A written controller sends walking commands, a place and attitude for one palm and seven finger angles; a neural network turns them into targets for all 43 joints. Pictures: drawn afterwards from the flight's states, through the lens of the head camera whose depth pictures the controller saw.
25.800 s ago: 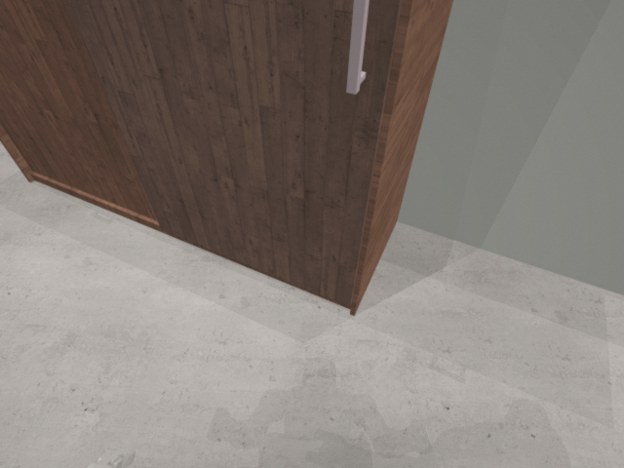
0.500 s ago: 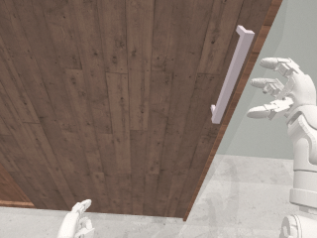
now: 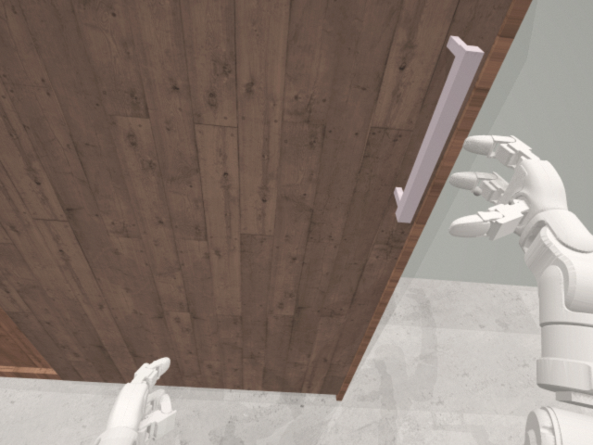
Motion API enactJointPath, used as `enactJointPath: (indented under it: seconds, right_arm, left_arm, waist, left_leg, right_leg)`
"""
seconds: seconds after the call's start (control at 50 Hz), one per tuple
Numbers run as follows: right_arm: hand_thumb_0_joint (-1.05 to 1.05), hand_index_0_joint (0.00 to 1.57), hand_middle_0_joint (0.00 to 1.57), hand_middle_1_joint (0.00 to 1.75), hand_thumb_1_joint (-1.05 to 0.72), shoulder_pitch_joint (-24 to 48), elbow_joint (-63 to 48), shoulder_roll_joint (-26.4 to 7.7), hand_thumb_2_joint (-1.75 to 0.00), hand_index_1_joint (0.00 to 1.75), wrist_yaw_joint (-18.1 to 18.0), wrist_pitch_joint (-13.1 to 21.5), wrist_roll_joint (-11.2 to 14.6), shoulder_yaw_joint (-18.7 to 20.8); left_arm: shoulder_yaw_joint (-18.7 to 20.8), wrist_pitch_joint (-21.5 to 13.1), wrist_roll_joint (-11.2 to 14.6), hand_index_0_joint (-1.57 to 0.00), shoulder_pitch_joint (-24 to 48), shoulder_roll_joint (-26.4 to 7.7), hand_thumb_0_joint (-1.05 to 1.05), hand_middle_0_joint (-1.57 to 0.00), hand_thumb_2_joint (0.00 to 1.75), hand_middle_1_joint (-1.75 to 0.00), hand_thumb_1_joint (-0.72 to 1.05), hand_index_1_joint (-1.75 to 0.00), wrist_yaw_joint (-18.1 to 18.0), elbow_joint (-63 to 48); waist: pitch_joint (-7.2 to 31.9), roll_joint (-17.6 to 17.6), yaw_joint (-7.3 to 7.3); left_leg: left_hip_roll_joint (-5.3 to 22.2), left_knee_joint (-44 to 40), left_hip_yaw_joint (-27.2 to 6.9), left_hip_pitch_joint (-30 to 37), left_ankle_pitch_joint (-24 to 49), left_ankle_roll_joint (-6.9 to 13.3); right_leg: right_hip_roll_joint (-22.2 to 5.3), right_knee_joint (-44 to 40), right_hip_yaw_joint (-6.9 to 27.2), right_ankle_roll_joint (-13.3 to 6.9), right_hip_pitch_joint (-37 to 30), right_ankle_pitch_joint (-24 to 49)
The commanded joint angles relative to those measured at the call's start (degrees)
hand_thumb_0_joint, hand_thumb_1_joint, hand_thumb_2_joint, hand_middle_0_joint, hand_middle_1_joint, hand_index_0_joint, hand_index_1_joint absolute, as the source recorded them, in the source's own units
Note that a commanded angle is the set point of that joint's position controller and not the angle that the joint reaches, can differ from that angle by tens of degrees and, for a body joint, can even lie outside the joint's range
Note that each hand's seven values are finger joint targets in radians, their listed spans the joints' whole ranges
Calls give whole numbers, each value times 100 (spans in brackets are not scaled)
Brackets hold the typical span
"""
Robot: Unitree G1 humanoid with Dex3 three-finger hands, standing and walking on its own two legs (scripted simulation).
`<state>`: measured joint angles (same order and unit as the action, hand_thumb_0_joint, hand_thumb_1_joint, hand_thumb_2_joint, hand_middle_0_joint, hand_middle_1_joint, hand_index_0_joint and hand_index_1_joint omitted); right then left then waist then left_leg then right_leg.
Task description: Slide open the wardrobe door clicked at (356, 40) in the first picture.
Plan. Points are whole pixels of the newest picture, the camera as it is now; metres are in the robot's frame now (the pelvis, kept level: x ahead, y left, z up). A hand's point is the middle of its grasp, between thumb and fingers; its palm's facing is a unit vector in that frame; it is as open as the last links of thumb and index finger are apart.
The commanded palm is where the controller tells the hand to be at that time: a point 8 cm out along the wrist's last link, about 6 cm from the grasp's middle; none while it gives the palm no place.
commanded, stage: move the hooked fingers beside the handle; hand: right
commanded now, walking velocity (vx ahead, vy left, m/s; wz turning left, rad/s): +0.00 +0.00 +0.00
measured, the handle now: (426, 139) +0.45 -0.14 +0.24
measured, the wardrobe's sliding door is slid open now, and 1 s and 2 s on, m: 0.00 0.00 0.00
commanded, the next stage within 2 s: feel for the door with the fingertips in 1.08 s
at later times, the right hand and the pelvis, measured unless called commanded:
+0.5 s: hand (484, 171) +0.36 -0.18 +0.26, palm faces +0.03 +1.00 -0.03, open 14.0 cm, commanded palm +0.35 -0.24 +0.25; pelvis +0.00 +0.00 +0.00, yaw +0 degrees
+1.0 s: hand (492, 173) +0.37 -0.20 +0.25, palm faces +0.06 +1.00 -0.06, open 14.0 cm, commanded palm +0.34 -0.23 +0.25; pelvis +0.01 +0.00 +0.00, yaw +0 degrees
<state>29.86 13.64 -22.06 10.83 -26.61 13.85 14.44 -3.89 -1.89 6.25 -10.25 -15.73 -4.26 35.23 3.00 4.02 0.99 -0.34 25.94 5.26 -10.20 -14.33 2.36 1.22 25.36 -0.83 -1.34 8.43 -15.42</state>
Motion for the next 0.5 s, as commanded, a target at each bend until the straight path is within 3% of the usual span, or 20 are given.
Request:
enactJointPath:
  seconds: [0.0, 0.02, 0.04, 0.06, 0.14, 0.18, 0.22, 0.28, 0.32, 0.34, 0.38, 0.4, 0.46, 0.48]
  right_arm:
    - [0, 30, 30, 120, 50, 3656, -2794, -1547, -30, 120, -110, 1254, 254, 727]
    - [0, 30, 30, 120, 50, 3709, -2540, -1634, -30, 120, -203, 1280, 198, 822]
    - [0, 30, 30, 120, 50, 3477, -2186, -1746, -30, 120, -304, 1204, 164, 992]
    - [0, 30, 30, 120, 50, 3280, -1774, -1750, -30, 120, -375, 1056, 81, 982]
    - [0, 30, 30, 120, 50, 2414, -249, -1181, -30, 120, -338, 257, -79, 424]
    - [0, 30, 30, 120, 50, 1756, 131, -1033, -30, 120, -137, 23, -24, 365]
    - [0, 30, 30, 120, 50, 1849, -386, -905, -30, 120, 97, 49, 51, 174]
    - [0, 30, 30, 120, 50, 2232, -1629, -946, -30, 120, 200, 565, 221, 241]
    - [0, 30, 30, 120, 50, 2943, -2345, -1439, -30, 120, 77, 910, 236, 667]
    - [0, 30, 30, 120, 50, 3270, -2609, -1499, -30, 120, -7, 1044, 228, 719]
    - [0, 30, 30, 120, 50, 3276, -2706, -1691, -30, 120, -236, 1144, 150, 879]
    - [0, 30, 30, 120, 50, 3361, -2517, -1534, -30, 120, -317, 1104, 85, 756]
    - [0, 30, 30, 120, 50, 2977, -1216, -1308, -30, 120, -432, 645, -33, 537]
    - [0, 30, 30, 120, 50, 2726, -763, -1289, -30, 120, -415, 458, -59, 518]
  left_arm:
    - [146, -544, -103, -20, 1089, -418, 0, -20, 90, -30, 90, -30, -104, -1017]
    - [141, -560, -114, -20, 1039, -429, 0, -20, 90, -30, 90, -30, -125, -901]
    - [146, -552, -118, -20, 991, -432, 0, -20, 90, -30, 90, -30, -131, -834]
    - [139, -523, -98, -20, 996, -460, 0, -20, 90, -30, 90, -30, -138, -770]
    - [163, -364, -20, -20, 838, -574, 0, -20, 90, -30, 90, -30, -107, -614]
    - [220, -290, 10, -20, 779, -648, 0, -20, 90, -30, 90, -30, -53, -688]
    - [213, -240, 39, -20, 845, -626, 0, -20, 90, -30, 90, -30, -28, -871]
    - [219, -358, -4, -20, 986, -528, 0, -20, 90, -30, 90, -30, -32, -1095]
    - [188, -443, -40, -20, 1063, -475, 0, -20, 90, -30, 90, -30, -67, -1122]
    - [185, -487, -61, -20, 1076, -456, 0, -20, 90, -30, 90, -30, -79, -1083]
    - [163, -532, -95, -20, 1045, -436, 0, -20, 90, -30, 90, -30, -88, -988]
    - [155, -544, -97, -20, 1053, -444, 0, -20, 90, -30, 90, -30, -107, -912]
    - [141, -458, -54, -20, 932, -508, 0, -20, 90, -30, 90, -30, -142, -674]
    - [177, -408, -40, -20, 878, -566, 0, -20, 90, -30, 90, -30, -144, -625]
  waist:
    - [2187, -45, 4]
    - [2040, 23, -23]
    - [1897, -143, 27]
    - [1563, -92, 46]
    - [544, -350, -10]
    - [632, -556, 41]
    - [965, -525, 2]
    - [1474, -522, 5]
    - [1884, -367, 51]
    - [1965, -194, 29]
    - [1808, 46, 59]
    - [1661, 193, 4]
    - [828, -111, -65]
    - [723, -381, -43]
  left_leg:
    - [217, -219, -442, 739, 1891, -50]
    - [218, -244, -435, 713, 1896, -43]
    - [212, -280, -417, 748, 1822, -58]
    - [217, -331, -411, 640, 1625, -51]
    - [225, -470, -380, 205, 1281, -69]
    - [228, -430, -373, 280, 1480, -77]
    - [246, -343, -375, 385, 1744, -86]
    - [234, -244, -390, 561, 1987, -72]
    - [226, -227, -426, 703, 1919, -59]
    - [225, -229, -442, 731, 1963, -60]
    - [208, -269, -420, 648, 1804, -52]
    - [203, -301, -415, 553, 1744, -36]
    - [178, -475, -382, 192, 1193, -56]
    - [174, -522, -385, 175, 1100, -63]
  right_leg:
    - [-119, -141, 368, -122, -960, 1792]
    - [-123, -162, 336, -114, -924, 1798]
    - [-126, -196, 319, -105, -771, 1709]
    - [-130, -253, 291, -88, -569, 1520]
    - [-149, -376, 259, -79, -3, 1125]
    - [-154, -319, 230, -96, 44, 1218]
    - [-142, -260, 217, -109, -86, 1365]
    - [-159, -165, 290, -129, -458, 1637]
    - [-127, -173, 312, -146, -682, 1696]
    - [-120, -165, 295, -147, -790, 1771]
    - [-151, -198, 311, -99, -841, 1783]
    - [-136, -227, 293, -91, -814, 1740]
    - [-157, -357, 285, -71, -366, 1170]
    - [-166, -356, 285, -89, -256, 1080]
